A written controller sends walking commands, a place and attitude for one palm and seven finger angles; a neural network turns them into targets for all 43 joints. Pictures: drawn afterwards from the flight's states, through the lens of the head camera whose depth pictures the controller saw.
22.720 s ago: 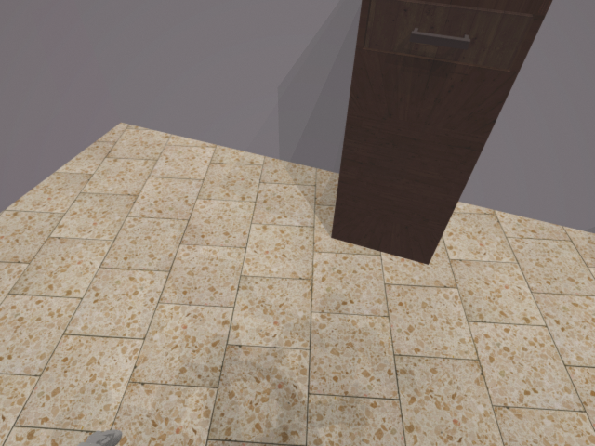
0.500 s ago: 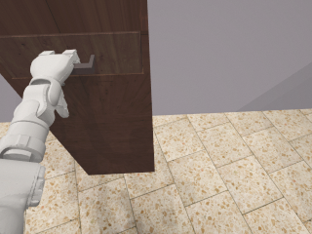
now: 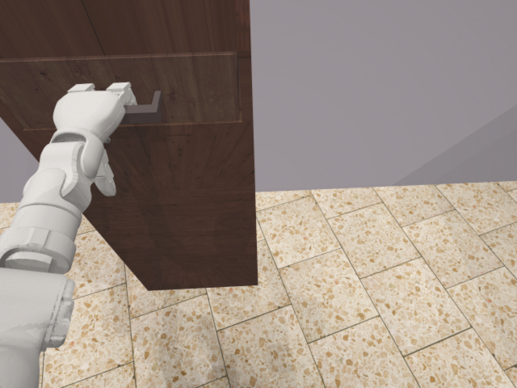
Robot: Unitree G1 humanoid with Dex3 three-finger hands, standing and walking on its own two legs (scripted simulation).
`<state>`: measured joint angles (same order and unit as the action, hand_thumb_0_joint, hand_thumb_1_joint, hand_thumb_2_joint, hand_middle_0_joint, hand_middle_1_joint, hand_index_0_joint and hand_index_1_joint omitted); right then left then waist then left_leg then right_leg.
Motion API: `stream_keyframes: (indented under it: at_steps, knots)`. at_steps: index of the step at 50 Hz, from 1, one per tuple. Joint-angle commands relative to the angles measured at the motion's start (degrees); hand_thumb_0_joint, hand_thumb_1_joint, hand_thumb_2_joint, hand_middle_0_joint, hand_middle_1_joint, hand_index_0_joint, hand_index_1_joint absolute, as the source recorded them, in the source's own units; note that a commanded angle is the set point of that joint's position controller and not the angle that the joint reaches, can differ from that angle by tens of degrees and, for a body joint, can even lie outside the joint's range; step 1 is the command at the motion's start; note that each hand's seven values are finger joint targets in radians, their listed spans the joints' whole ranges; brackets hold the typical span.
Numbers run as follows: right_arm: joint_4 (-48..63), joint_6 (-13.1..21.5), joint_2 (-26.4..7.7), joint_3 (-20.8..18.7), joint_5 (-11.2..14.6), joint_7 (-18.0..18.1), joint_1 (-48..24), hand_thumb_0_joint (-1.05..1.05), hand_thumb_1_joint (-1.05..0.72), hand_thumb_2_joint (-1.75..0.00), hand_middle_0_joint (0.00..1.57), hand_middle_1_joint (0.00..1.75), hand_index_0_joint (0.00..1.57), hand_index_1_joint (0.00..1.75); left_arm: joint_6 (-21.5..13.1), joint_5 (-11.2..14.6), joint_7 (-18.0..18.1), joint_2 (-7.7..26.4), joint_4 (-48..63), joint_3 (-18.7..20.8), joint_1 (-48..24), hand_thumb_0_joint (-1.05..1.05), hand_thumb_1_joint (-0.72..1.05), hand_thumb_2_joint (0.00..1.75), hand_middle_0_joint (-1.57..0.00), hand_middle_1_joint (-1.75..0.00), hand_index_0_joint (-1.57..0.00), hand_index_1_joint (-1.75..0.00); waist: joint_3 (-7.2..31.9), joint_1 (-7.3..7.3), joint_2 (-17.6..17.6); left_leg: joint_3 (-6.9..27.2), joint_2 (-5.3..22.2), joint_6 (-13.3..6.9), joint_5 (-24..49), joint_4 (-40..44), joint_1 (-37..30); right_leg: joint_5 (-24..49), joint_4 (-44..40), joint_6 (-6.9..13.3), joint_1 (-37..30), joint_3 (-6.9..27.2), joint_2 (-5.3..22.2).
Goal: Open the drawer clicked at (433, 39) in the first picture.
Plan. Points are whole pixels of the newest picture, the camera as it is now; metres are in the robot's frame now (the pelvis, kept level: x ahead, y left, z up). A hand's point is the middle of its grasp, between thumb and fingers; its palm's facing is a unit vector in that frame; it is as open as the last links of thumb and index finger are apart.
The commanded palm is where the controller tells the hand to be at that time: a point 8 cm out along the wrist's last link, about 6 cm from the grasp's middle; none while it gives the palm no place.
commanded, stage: close the thumb around the handle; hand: left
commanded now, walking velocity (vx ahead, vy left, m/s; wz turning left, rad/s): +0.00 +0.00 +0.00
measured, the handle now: (115, 106) +0.51 +0.24 +0.15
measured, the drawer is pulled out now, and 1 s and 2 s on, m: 0.00 0.00 0.02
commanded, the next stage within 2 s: pull the drawer open in 0.66 s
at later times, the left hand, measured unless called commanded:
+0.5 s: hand (106, 139) +0.47 +0.25 +0.13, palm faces +0.00 -0.01 -1.00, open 6.7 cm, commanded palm +0.44 +0.25 +0.17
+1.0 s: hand (105, 141) +0.46 +0.25 +0.12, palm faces +0.01 -0.03 -1.00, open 5.2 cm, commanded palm +0.42 +0.25 +0.17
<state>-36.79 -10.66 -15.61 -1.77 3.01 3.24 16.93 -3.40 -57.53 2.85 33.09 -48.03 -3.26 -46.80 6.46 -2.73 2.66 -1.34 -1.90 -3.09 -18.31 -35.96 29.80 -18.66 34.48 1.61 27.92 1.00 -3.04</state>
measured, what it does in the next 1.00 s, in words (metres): stands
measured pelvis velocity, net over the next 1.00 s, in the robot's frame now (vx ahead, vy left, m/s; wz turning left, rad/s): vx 0.01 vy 0.01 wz -0.03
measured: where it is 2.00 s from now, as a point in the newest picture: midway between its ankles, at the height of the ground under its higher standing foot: outside the picture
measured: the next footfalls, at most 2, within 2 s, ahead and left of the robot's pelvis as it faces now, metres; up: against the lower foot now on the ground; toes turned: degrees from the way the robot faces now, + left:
none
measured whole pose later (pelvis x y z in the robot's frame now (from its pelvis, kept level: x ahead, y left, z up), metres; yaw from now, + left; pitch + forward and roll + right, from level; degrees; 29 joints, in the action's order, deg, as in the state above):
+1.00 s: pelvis +0.01 +0.01 +0.00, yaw -1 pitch +12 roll -1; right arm -34.9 -11.0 -15.6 -2.0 3.1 2.3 17.8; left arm -1.1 -55.8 1.3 33.6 -39.7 -1.4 -40.1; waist 6.9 -2.7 3.3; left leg -2.7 -1.7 -3.6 -18.7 -35.0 28.4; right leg -18.4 33.3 1.1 26.8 2.5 -3.2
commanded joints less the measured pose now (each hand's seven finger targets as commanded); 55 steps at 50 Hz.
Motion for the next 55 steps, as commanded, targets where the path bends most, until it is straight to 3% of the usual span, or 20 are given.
stream_keyframes:
  at_steps: [1, 4, 7, 10, 12, 17, 20, 22, 23, 26, 29, 32, 35, 36, 38, 44, 47, 50, 53, 55]
  knots:
    - [5.0, 1.4, -8.2, -2.8, -0.3, 0.5, 2.5, 0.00, -0.90, -0.90, 0.20, 0.30, 0.20, 0.30, 1.3, 0.3, 1.4, 15.3, 7.4, 4.8, -23.6, 0.00, -0.33, 0.37, -0.31, -1.22, -0.31, -1.22, 18.9, -0.75, -1.2, 1.0, 1.1, -0.1, 24.6, 1.5, -13.1, 20.2, -2.8, 0.4, -7.0, -0.6, 0.5]
    - [5.4, 1.5, -8.4, -2.7, -0.5, 0.4, 2.6, 0.00, -0.90, -0.90, 0.20, 0.30, 0.20, 0.30, 1.1, 0.6, 1.1, 16.8, 7.6, 6.4, -22.4, 0.00, -0.16, 0.44, -0.32, -1.24, -0.32, -1.24, 19.7, 0.14, -1.5, 1.1, 1.1, -0.2, 25.2, 1.6, -12.7, 20.6, -3.0, 0.6, -8.4, -0.4, 0.5]
    - [5.3, 1.6, -8.3, -2.3, -0.2, 0.7, 2.6, 0.00, -0.90, -0.90, 0.20, 0.30, 0.20, 0.30, 1.3, 0.5, 0.7, 14.6, 5.3, 4.1, -23.2, 0.00, 0.00, 0.52, -0.34, -1.25, -0.34, -1.25, 16.4, -0.78, -2.9, 1.1, 1.1, -0.2, 21.5, 2.2, -10.9, 18.2, -3.4, 0.4, -6.6, -0.6, 0.6]
    - [5.6, 1.6, -8.3, -2.5, -0.3, 0.8, 2.7, 0.00, -0.90, -0.90, 0.20, 0.30, 0.20, 0.30, 0.6, 0.1, 0.8, 18.0, 7.1, 6.7, -23.6, 0.00, 0.17, 0.59, -0.35, -1.27, -0.35, -1.27, 19.7, 0.18, -1.0, 1.1, 1.1, -0.2, 23.3, 1.9, -12.1, 19.2, -2.8, 0.5, -7.9, -0.2, 0.6]
    - [5.7, 1.8, -8.0, -2.7, -0.5, 0.6, 2.9, 0.00, -0.90, -0.90, 0.20, 0.30, 0.20, 0.30, 0.3, 0.3, 0.8, 15.5, 8.0, 5.4, -22.9, 0.00, 0.28, 0.64, -0.36, -1.28, -0.36, -1.28, 20.5, 0.22, -0.7, 1.1, 1.2, -0.1, 24.8, 1.6, -13.5, 19.6, -2.7, 0.5, -7.5, -0.5, 0.5]
    - [5.8, 1.7, -8.2, -2.6, -0.4, 0.4, 2.9, 0.00, -0.90, -0.90, 0.20, 0.30, 0.20, 0.30, 0.1, 0.5, 0.8, 14.8, 7.7, 4.9, -22.2, 0.00, 0.56, 0.76, -0.38, -1.31, -0.38, -1.31, 18.3, -0.14, -1.4, 1.4, 1.4, 0.0, 23.9, 1.8, -12.6, 18.5, -2.8, 0.5, -6.3, -0.8, 0.3]
    - [5.7, 1.9, -8.0, -2.9, -0.4, 0.1, 3.1, 0.00, -0.90, -0.90, 0.20, 0.30, 0.20, 0.30, 0.0, 0.6, 1.1, 13.5, 9.2, 4.0, -23.3, 0.00, 0.73, 0.83, -0.39, -1.33, -0.39, -1.33, 19.9, 0.01, -0.2, 1.8, 1.5, 0.0, 24.8, 1.7, -14.5, 17.3, -2.8, 0.6, -5.5, -0.8, 0.2]
    - [5.7, 1.9, -8.1, -3.0, -0.5, 0.1, 3.3, 0.00, -0.90, -0.90, 0.20, 0.30, 0.20, 0.30, 0.4, 0.3, 1.4, 14.9, 8.9, 5.4, -21.8, 0.00, 0.84, 0.88, -0.40, -1.34, -0.40, -1.34, 20.5, 0.45, -0.2, 1.6, 1.4, 0.0, 25.8, 1.4, -14.3, 18.6, -2.6, 0.7, -6.2, -0.7, 0.1]
    - [5.4, 1.8, -8.2, -2.9, -0.5, 0.2, 3.3, 0.00, -0.90, -0.90, 0.20, 0.30, 0.20, 0.30, 0.8, 0.2, 1.4, 14.7, 7.5, 5.0, -22.1, 0.00, 0.90, 0.90, -0.40, -1.35, -0.40, -1.35, 18.9, -0.20, -1.6, 1.5, 1.5, 0.0, 24.5, 1.6, -13.5, 18.1, -2.8, 0.6, -5.8, -0.9, 0.2]
    - [5.3, 1.9, -8.3, -2.8, -0.4, 0.4, 3.3, 0.00, -0.90, -0.90, 0.20, 0.30, 0.20, 0.30, 1.2, 0.4, 1.3, 14.4, 6.4, 4.8, -22.2, 0.00, 0.90, 0.90, -0.40, -1.35, -0.40, -1.35, 18.1, -0.40, -2.4, 1.3, 1.3, -0.2, 22.5, 1.9, -12.3, 17.6, -3.2, 0.5, -6.1, -0.7, 0.3]
    - [5.2, 1.8, -8.6, -2.7, -0.5, 0.6, 3.4, 0.00, -0.90, -0.90, 0.20, 0.30, 0.20, 0.30, 1.4, 0.3, 1.2, 17.7, 5.8, 7.1, -22.2, 0.00, 0.90, 0.90, -0.40, -1.35, -0.40, -1.35, 19.2, 0.18, -2.9, 1.1, 1.1, -0.2, 23.2, 1.9, -11.4, 19.2, -3.2, 0.6, -8.2, -0.3, 0.4]
    - [5.2, 1.9, -8.1, -2.7, -0.3, 0.4, 3.3, 0.00, -0.90, -0.90, 0.20, 0.30, 0.20, 0.30, 1.4, 0.2, 0.8, 14.2, 6.5, 4.2, -22.9, 0.00, 0.90, 0.90, -0.40, -1.35, -0.40, -1.35, 18.1, -0.19, -0.8, 1.2, 1.3, -0.1, 23.9, 1.8, -12.6, 18.5, -3.0, 0.6, -6.1, -0.7, 0.3]
    - [5.5, 1.8, -8.3, -2.8, -0.5, 0.5, 3.4, 0.00, -0.90, -0.90, 0.20, 0.30, 0.20, 0.30, 0.9, 0.3, 0.6, 16.6, 7.8, 6.2, -22.8, 0.00, 0.90, 0.90, -0.40, -1.35, -0.40, -1.35, 20.2, 0.23, -1.2, 1.1, 1.4, -0.1, 25.2, 1.5, -13.2, 19.7, -2.8, 0.5, -7.5, -0.4, 0.3]
    - [5.8, 1.8, -8.2, -2.7, -0.4, 0.5, 3.4, 0.00, -0.90, -0.90, 0.20, 0.30, 0.20, 0.30, 1.1, 0.5, 0.4, 16.3, 6.6, 6.3, -20.4, 0.00, 0.90, 0.90, -0.40, -1.35, -0.40, -1.35, 19.5, 0.57, -1.8, 1.1, 1.2, -0.1, 25.0, 1.6, -12.4, 20.1, -2.7, 0.6, -8.1, -0.6, 0.3]
    - [5.8, 1.8, -8.4, -2.5, -0.2, 0.6, 3.0, 0.00, -0.90, -0.90, 0.20, 0.30, 0.20, 0.30, 0.7, 0.6, 0.2, 16.2, 7.2, 5.6, -22.4, 0.00, 0.90, 0.90, -0.40, -1.35, -0.40, -1.35, 18.2, -0.04, -2.3, 1.0, 1.2, -0.2, 22.7, 1.9, -11.3, 18.9, -3.0, 0.4, -7.5, -0.5, 0.4]
    - [7.5, 1.7, -8.1, -3.0, -0.3, -0.1, 2.0, 0.00, -0.90, -0.90, 0.20, 0.30, 0.20, 0.30, 0.3, 1.6, -0.2, 13.3, 14.2, 5.2, -15.2, 0.00, 0.90, 0.90, -0.40, -1.35, -0.40, -1.35, 22.0, 1.82, 0.1, 1.4, 1.7, 0.0, 30.2, 1.6, -15.7, 21.3, -2.6, 0.8, -8.7, -0.5, 0.2]
    - [8.5, 1.6, -8.1, -3.1, -0.3, -0.8, 0.7, 0.00, -0.90, -0.90, 0.20, 0.30, 0.20, 0.30, 1.5, 2.7, -0.4, 12.7, 18.7, 5.9, -8.5, 0.00, 0.90, 0.90, -0.40, -1.35, -0.40, -1.35, 22.1, 2.75, -1.0, 1.7, 2.1, -0.1, 34.1, 1.4, -17.1, 23.1, -2.6, 0.4, -9.5, -0.5, 0.1]
    - [8.8, 1.4, -8.3, -2.9, 0.0, -1.1, -0.5, 0.00, -0.90, -0.90, 0.20, 0.30, 0.20, 0.30, 3.0, 3.3, -0.9, 12.9, 20.6, 6.2, -5.3, 0.00, 0.90, 0.90, -0.40, -1.35, -0.40, -1.35, 20.3, 2.83, -2.0, 1.6, 2.1, -0.2, 34.9, 1.7, -16.2, 24.5, -2.9, 0.3, -10.5, -0.5, 0.2]
    - [9.1, 1.3, -8.3, -2.8, 0.2, -1.5, -1.7, 0.00, -0.90, -0.90, 0.20, 0.30, 0.20, 0.30, 4.7, 3.6, -1.2, 12.6, 24.5, 6.2, -3.2, 0.00, 0.90, 0.90, -0.40, -1.35, -0.40, -1.35, 19.5, 3.03, -0.9, 2.1, 2.4, 0.0, 37.1, 1.8, -17.5, 24.5, -2.8, 0.3, -10.1, -0.9, 0.1]
    - [9.3, 1.4, -8.2, -2.9, 0.2, -1.7, -2.3, 0.00, -0.90, -0.90, 0.20, 0.30, 0.20, 0.30, 5.5, 4.0, -1.4, 12.1, 27.9, 5.9, -2.0, 0.00, 0.90, 0.90, -0.40, -1.35, -0.40, -1.35, 21.0, 3.16, -0.7, 2.3, 2.5, 0.0, 40.3, 1.4, -19.1, 25.9, -2.7, 0.1, -10.8, -0.7, 0.2]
